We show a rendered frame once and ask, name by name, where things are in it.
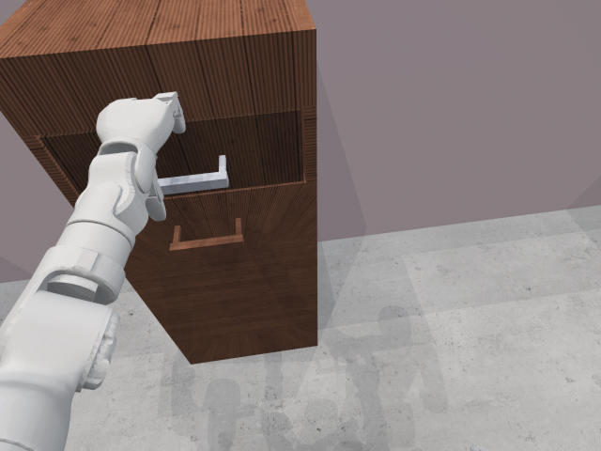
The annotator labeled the left robot upper arm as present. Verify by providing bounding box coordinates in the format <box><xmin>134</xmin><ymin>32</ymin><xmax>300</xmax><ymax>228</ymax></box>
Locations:
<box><xmin>0</xmin><ymin>290</ymin><xmax>120</xmax><ymax>451</ymax></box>

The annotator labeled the handle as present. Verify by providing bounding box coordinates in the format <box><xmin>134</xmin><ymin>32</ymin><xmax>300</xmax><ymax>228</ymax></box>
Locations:
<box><xmin>169</xmin><ymin>234</ymin><xmax>244</xmax><ymax>257</ymax></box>
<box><xmin>157</xmin><ymin>155</ymin><xmax>229</xmax><ymax>194</ymax></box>

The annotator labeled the left robot hand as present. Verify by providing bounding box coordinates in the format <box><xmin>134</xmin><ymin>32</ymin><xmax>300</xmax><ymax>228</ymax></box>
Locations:
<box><xmin>96</xmin><ymin>92</ymin><xmax>186</xmax><ymax>222</ymax></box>

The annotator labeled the cabinet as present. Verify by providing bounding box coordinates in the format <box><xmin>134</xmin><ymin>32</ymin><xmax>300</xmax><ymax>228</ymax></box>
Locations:
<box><xmin>0</xmin><ymin>0</ymin><xmax>317</xmax><ymax>365</ymax></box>

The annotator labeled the left robot forearm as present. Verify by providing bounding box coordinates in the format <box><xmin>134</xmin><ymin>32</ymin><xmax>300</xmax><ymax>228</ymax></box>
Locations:
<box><xmin>0</xmin><ymin>137</ymin><xmax>156</xmax><ymax>360</ymax></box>

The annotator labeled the drawer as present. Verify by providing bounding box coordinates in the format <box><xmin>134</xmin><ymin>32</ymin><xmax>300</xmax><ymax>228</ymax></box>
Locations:
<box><xmin>40</xmin><ymin>107</ymin><xmax>303</xmax><ymax>197</ymax></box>

